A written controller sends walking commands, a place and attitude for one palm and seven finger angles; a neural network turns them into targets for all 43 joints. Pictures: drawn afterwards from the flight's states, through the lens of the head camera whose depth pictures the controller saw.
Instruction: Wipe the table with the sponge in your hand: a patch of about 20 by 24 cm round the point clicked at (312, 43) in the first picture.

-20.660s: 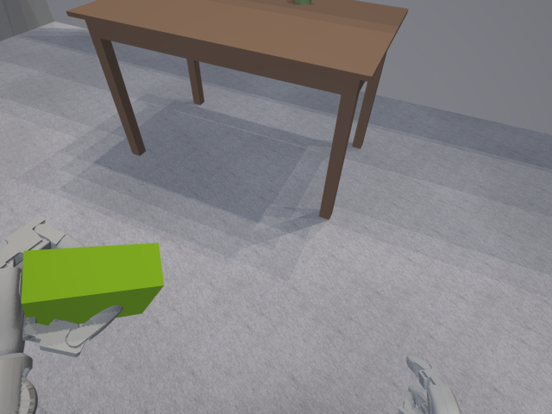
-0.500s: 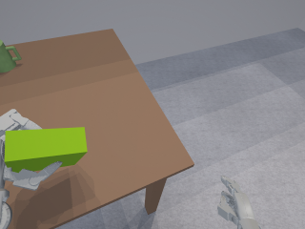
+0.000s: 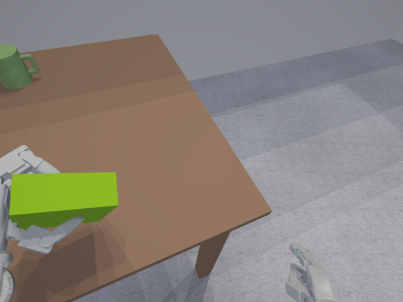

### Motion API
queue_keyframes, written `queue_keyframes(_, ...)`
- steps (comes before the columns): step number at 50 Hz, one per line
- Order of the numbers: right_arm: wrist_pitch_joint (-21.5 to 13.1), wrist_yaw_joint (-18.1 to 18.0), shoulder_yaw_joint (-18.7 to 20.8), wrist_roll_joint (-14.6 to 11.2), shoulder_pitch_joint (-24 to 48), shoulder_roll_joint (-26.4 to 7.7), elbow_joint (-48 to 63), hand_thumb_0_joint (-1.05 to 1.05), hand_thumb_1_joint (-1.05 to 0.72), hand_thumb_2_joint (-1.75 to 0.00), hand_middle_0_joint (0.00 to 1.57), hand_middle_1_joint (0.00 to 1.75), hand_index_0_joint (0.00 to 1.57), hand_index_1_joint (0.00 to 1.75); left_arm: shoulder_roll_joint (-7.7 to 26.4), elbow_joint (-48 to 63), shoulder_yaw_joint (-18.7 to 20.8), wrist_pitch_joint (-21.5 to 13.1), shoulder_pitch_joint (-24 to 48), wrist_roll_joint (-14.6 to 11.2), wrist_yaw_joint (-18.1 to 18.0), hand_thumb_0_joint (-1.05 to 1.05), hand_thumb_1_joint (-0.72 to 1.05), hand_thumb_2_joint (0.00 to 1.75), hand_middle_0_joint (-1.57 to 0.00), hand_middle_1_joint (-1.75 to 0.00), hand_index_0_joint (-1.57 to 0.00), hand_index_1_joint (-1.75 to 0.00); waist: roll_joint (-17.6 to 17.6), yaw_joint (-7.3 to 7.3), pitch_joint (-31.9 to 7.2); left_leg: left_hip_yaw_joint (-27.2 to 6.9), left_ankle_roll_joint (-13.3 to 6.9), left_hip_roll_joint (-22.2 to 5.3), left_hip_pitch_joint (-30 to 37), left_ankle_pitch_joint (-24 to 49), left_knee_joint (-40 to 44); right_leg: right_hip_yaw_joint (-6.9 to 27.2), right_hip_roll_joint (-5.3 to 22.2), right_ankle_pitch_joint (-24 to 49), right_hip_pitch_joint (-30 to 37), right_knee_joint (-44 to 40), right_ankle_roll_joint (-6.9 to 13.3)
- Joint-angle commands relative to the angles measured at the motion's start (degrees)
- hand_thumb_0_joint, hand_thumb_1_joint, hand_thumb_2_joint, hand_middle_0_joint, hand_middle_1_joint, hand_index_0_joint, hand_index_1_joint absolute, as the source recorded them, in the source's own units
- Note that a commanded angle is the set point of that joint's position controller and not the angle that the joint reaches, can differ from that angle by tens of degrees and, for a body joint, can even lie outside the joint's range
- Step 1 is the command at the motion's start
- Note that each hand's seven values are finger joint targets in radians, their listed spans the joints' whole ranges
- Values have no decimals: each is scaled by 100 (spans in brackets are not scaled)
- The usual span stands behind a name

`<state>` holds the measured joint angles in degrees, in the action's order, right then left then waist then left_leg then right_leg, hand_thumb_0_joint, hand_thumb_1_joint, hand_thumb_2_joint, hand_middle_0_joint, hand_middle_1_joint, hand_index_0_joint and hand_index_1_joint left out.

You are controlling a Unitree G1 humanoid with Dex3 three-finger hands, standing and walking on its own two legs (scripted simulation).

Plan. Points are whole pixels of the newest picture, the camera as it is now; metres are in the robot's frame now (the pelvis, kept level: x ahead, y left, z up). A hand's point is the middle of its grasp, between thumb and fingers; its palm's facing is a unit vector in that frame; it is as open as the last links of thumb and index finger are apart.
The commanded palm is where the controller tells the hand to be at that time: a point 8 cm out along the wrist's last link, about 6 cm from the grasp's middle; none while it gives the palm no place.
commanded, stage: come to a stop and stand still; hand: left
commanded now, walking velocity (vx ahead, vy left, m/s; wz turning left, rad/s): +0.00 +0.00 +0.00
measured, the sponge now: (79, 201) +0.23 +0.21 +0.12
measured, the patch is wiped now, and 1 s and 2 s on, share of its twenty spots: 0.00 0.00 0.00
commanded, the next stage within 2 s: look again from close up in 0.14 s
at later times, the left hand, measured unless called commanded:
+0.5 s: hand (57, 215) +0.20 +0.22 +0.15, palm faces +0.36 -0.86 -0.38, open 9.3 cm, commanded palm +0.15 +0.26 +0.17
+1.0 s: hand (87, 208) +0.21 +0.18 +0.16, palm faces +0.35 -0.87 -0.35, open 9.3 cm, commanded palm +0.15 +0.22 +0.17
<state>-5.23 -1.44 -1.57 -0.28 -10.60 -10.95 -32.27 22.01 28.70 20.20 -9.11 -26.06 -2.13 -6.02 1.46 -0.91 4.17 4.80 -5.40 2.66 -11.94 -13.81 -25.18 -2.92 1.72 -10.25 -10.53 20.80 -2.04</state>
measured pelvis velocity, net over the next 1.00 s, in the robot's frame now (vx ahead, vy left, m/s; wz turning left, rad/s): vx -0.01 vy -0.06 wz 0.00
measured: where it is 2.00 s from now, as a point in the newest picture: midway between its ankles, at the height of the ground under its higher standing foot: outside the picture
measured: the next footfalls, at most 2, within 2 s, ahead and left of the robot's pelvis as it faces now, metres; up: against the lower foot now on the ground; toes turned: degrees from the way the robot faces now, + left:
none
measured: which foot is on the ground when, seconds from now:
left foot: down 0.00-1.00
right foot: down 0.00-1.00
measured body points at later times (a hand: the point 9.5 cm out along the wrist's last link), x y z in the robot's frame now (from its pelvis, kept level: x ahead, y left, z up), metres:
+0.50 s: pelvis -0.01 -0.02 +0.00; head +0.00 -0.01 +0.45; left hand +0.17 +0.26 +0.17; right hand +0.16 -0.25 -0.07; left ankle +0.00 +0.05 -0.74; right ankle +0.01 -0.15 -0.74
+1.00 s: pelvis -0.01 -0.06 +0.00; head +0.00 -0.04 +0.45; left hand +0.18 +0.23 +0.18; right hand +0.17 -0.28 -0.07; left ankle +0.00 +0.04 -0.74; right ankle +0.01 -0.15 -0.74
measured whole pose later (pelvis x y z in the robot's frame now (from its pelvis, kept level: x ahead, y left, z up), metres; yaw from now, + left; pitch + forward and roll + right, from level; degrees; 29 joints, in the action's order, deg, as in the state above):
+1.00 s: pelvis -0.01 -0.06 +0.00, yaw +0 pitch -1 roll -1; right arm -4.7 -2.4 -1.1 -1.2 -10.8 -10.7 -32.3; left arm 21.1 28.6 18.8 -7.3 -26.2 -4.1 -6.4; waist 0.9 -0.3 2.1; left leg 3.5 -1.1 -1.2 -11.4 -12.3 -24.3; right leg -4.1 -2.2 -9.4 -10.1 20.0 2.1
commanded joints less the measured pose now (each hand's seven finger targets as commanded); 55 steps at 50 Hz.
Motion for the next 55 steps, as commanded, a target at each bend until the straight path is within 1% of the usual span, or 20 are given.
queue_keyframes(1, -384, -55, 382, 3, 435, -838, 889, 0, -90, -90, 20, 30, 20, 30, 931, 1574, 610, -472, 404, -48, -113, 0, 10, 130, -120, -160, -120, -160, -758, 30, -1146, -1044, 679, -1011, 202, 1438, 618, 254, 172, 738, 533, 114, 322)
queue_keyframes(2, -389, -61, 387, -22, 503, -853, 851, 0, -90, -90, 20, 30, 20, 30, 1081, 1487, 784, -449, 324, -21, -166, 0, 10, 130, -120, -160, -120, -160, -820, -11, -1149, -1037, 717, -993, 241, 1347, 668, 274, 134, 639, 489, 148, 319)
queue_keyframes(3, -379, -49, 362, 18, 451, -821, 851, 0, -90, -90, 20, 30, 20, 30, 757, 1514, 517, -484, 352, -54, -121, 0, 10, 130, -120, -160, -120, -160, -758, 21, -1083, -1029, 708, -1004, 174, 1274, 702, 221, 130, 608, 484, 109, 322)
queue_keyframes(7, -399, -75, 390, -32, 483, -852, 821, 0, -90, -90, 20, 30, 20, 30, 996, 1292, 762, -456, 233, -47, -167, 0, 10, 130, -120, -160, -120, -160, -689, 1, -1024, -1035, 715, -997, 173, 1090, 735, 292, 142, 563, 438, 99, 311)
queue_keyframes(8, -376, -69, 373, 4, 419, -831, 815, 0, -90, -90, 20, 30, 20, 30, 701, 1277, 503, -487, 264, -73, -121, 0, 10, 130, -120, -160, -120, -160, -644, 33, -937, -1028, 687, -1012, 77, 920, 784, 253, 138, 518, 435, 41, 311)
queue_keyframes(12, -397, -93, 404, -50, 455, -863, 806, 0, -90, -90, 20, 30, 20, 30, 918, 1200, 684, -461, 269, -37, -159, 0, 10, 130, -120, -160, -120, -160, -672, 12, -936, -1041, 660, -985, 63, 693, 823, 338, 141, 477, 444, 36, 313)
queue_keyframes(13, -377, -87, 379, -15, 424, -828, 820, 0, -90, -90, 20, 30, 20, 30, 687, 1201, 480, -480, 283, -74, -117, 0, 10, 130, -120, -160, -120, -160, -548, 32, -926, -1031, 617, -997, -15, 553, 848, 302, 153, 456, 493, -20, 307)
queue_keyframes(17, -396, -122, 394, -66, 483, -848, 806, 0, -90, -90, 20, 30, 20, 30, 919, 1165, 657, -420, 272, -61, -172, 0, 10, 130, -120, -160, -120, -160, -487, 23, -944, -1006, 540, -937, 20, 453, 785, 436, 197, 534, 510, -75, 314)
queue_keyframes(18, -380, -119, 373, -41, 436, -817, 807, 0, -90, -90, 20, 30, 20, 30, 619, 1158, 391, -432, 324, -88, -128, 0, 10, 130, -120, -160, -120, -160, -411, 53, -885, -995, 508, -941, -30, 404, 796, 414, 194, 510, 493, -119, 315)
queue_keyframes(22, -395, -153, 387, -80, 482, -846, 791, 0, -90, -90, 20, 30, 20, 30, 927, 1155, 616, -376, 381, -67, -198, 0, 10, 130, -120, -160, -120, -160, -540, 46, -861, -981, 441, -884, -59, 230, 728, 556, 251, 451, 481, -216, 333)
queue_keyframes(23, -385, -151, 370, -50, 450, -797, 792, 0, -90, -90, 20, 30, 20, 30, 692, 1166, 424, -391, 377, -98, -165, 0, 10, 130, -120, -160, -120, -160, -423, 61, -880, -974, 418, -893, -61, 243, 717, 499, 249, 469, 499, -239, 330)
queue_keyframes(27, -399, -171, 381, -88, 496, -836, 777, 0, -90, -90, 20, 30, 20, 30, 940, 1164, 619, -353, 327, -87, -220, 0, 10, 130, -120, -160, -120, -160, -549, 48, -894, -1003, 418, -864, -45, 295, 692, 578, 264, 469, 507, -253, 337)
queue_keyframes(28, -386, -168, 364, -64, 454, -800, 796, 0, -90, -90, 20, 30, 20, 30, 689, 1201, 405, -365, 353, -119, -186, 0, 10, 130, -120, -160, -120, -160, -506, 60, -896, -992, 400, -872, -73, 284, 693, 538, 264, 454, 536, -272, 337)
queue_keyframes(32, -388, -184, 387, -95, 491, -854, 770, 0, -90, -90, 20, 30, 20, 30, 890, 1192, 550, -336, 354, -103, -227, 0, 10, 130, -120, -160, -120, -160, -542, 57, -891, -1010, 397, -861, -7, 317, 653, 616, 283, 447, 476, -303, 344)
queue_keyframes(36, -374, -195, 373, -78, 479, -816, 820, 0, -90, -90, 20, 30, 20, 30, 767, 1205, 455, -315, 456, -164, -177, 0, 10, 130, -120, -160, -120, -160, -351, 70, -877, -1078, 421, -973, 38, 520, 750, 524, 186, 551, 490, -279, 310)
queue_keyframes(42, -319, -170, 385, -96, 564, -796, 841, 0, -90, -90, 20, 30, 20, 30, 912, 1224, 558, -253, 475, -181, -197, 0, 10, 130, -120, -160, -120, -160, -569, 67, -910, -1077, 412, -1106, 95, 453, 775, 502, 118, 436, 399, -229, 283)
queue_keyframes(43, -300, -156, 369, -78, 535, -764, 853, 0, -90, -90, 20, 30, 20, 30, 679, 1247, 356, -251, 507, -208, -157, 0, 10, 130, -120, -160, -120, -160, -541, 88, -894, -1068, 405, -1130, 77, 453, 788, 484, 94, 450, 374, -237, 288)
queue_keyframes(47, -276, -141, 402, -95, 572, -783, 885, 0, -90, -90, 20, 30, 20, 30, 985, 1356, 610, -213, 413, -223, -178, 0, 10, 130, -120, -160, -120, -160, -682, 64, -1009, -1030, 405, -1175, 139, 694, 642, 524, 105, 587, 387, -176, 290)
queue_keyframes(48, -250, -130, 390, -81, 528, -744, 888, 0, -90, -90, 20, 30, 20, 30, 765, 1376, 451, -216, 421, -253, -146, 0, 10, 130, -120, -160, -120, -160, -579, 82, -1048, -1028, 396, -1191, 120, 785, 625, 489, 85, 644, 427, -172, 291)
queue_keyframes(55, -176, -133, 440, -106, 543, -757, 934, 0, -90, -90, 20, 30, 20, 30, 929, 1390, 609, -140, 169, -360, -93, 0, 10, 130, -120, -160, -120, -160, -562, 71, -1126, -860, 380, -1225, 180, 1070, 274, 638, 192, 998, 386, -193, 306)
